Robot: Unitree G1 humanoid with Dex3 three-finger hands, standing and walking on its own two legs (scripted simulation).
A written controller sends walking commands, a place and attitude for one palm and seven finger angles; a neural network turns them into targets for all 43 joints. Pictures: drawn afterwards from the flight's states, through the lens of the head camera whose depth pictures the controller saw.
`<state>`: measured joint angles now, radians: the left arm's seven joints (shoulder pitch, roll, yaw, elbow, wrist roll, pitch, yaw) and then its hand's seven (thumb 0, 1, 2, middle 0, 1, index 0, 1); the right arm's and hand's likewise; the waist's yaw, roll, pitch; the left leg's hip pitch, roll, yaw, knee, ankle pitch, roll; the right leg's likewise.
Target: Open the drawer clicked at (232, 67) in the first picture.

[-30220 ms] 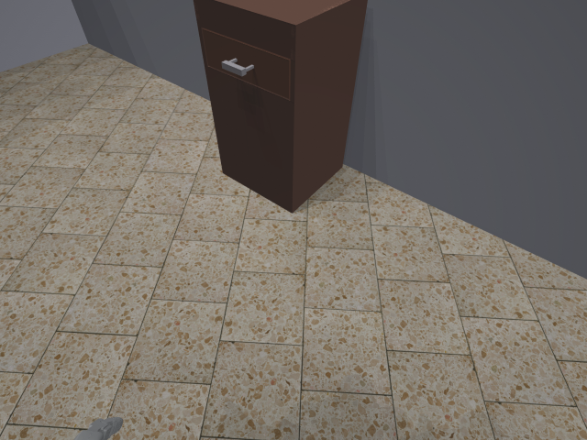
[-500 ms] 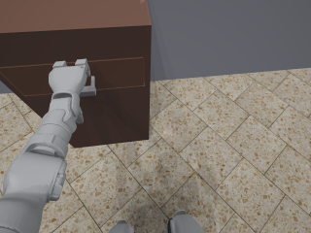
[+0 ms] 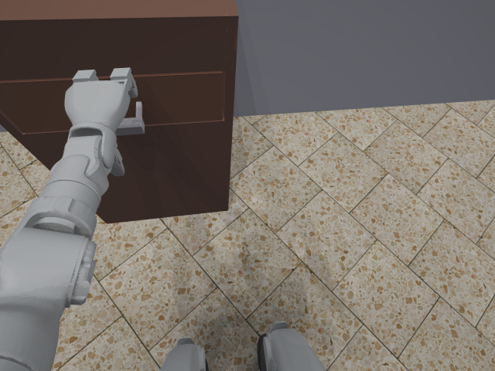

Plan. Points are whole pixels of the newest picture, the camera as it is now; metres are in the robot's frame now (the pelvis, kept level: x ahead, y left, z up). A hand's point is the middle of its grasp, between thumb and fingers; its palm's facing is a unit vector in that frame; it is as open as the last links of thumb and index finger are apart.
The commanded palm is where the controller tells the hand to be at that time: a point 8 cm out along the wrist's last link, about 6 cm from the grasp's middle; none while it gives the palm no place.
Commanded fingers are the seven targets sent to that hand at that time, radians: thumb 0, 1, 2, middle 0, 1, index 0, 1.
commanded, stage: re-aim the fingers above the handle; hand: left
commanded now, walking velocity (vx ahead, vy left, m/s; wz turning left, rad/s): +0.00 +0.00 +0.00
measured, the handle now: (116, 117) +0.59 +0.20 -0.05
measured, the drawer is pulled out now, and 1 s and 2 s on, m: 0.00 0.00 0.00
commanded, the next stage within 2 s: lower the fingers behind the handle in 1.14 s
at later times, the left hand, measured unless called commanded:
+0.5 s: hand (106, 119) +0.54 +0.20 +0.02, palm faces +0.04 +0.01 -1.00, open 13.8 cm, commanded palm +0.51 +0.19 +0.06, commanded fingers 0.00 -0.50 0.30 -0.30 -1.20 -0.30 -1.20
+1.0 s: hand (87, 133) +0.52 +0.23 +0.00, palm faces -0.08 +0.11 -0.99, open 13.8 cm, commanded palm +0.51 +0.19 +0.06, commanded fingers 0.00 -0.50 0.30 -0.30 -1.20 -0.30 -1.20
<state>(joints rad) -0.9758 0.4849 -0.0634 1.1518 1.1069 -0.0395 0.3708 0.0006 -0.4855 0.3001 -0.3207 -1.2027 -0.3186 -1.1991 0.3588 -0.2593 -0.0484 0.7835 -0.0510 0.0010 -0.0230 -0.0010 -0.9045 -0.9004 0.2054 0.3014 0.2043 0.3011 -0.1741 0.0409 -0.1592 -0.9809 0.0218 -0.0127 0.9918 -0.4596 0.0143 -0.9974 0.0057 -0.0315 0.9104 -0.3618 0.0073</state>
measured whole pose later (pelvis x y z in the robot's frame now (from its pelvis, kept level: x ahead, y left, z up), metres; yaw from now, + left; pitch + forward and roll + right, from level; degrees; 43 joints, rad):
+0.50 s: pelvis +0.01 +0.00 +0.00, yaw -1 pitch +26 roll -2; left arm -0.94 0.46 -0.02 1.16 1.14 0.04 0.47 0.00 -0.49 0.30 -0.32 -1.20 -0.32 -1.20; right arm 0.34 -0.25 -0.04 0.78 -0.06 0.03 0.01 0.00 -0.90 -0.90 0.21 0.30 0.20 0.30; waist -0.16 0.06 -0.17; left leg -0.96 0.02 0.01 0.99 -0.48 0.02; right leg -0.99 0.01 -0.01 0.92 -0.38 0.01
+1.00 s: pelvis +0.01 +0.00 +0.00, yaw -1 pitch +25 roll -1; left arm -0.94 0.50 -0.04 1.21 1.10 0.18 0.43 0.00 -0.48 0.30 -0.31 -1.20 -0.31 -1.20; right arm 0.30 -0.26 -0.04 0.74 -0.04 0.06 0.01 0.00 -0.91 -0.90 0.20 0.30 0.20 0.30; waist -0.15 0.07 -0.12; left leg -0.95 0.02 0.02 0.97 -0.47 0.02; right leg -0.99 0.01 0.00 0.91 -0.37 0.01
